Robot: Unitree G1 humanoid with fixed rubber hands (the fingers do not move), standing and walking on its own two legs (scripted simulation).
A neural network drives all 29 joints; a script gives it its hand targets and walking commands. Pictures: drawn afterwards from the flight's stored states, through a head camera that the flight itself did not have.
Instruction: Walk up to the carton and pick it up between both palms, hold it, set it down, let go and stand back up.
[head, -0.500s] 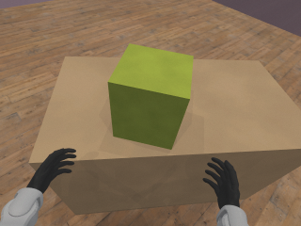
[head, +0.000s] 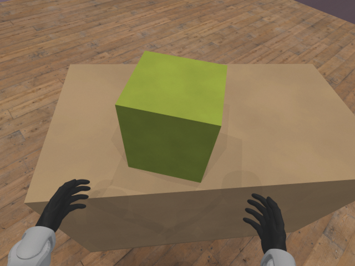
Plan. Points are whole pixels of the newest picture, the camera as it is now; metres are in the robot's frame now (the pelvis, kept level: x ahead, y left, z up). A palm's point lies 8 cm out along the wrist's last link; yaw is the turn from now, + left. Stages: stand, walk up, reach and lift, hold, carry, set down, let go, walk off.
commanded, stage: set down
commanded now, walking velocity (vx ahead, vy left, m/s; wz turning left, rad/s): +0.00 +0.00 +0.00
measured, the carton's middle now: (174, 119) +0.45 +0.03 +0.03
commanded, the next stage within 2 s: let go in 1.42 s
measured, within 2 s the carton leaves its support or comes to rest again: neither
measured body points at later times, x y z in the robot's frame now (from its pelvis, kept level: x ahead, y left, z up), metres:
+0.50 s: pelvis +0.00 +0.00 +0.00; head +0.01 +0.01 +0.45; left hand +0.15 +0.26 -0.04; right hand +0.15 -0.20 -0.04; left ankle +0.03 +0.08 -0.75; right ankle -0.03 -0.13 -0.75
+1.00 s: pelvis +0.01 -0.01 +0.00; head +0.03 +0.00 +0.45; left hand +0.15 +0.24 -0.08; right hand +0.16 -0.22 -0.08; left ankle +0.03 +0.08 -0.75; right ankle -0.03 -0.14 -0.75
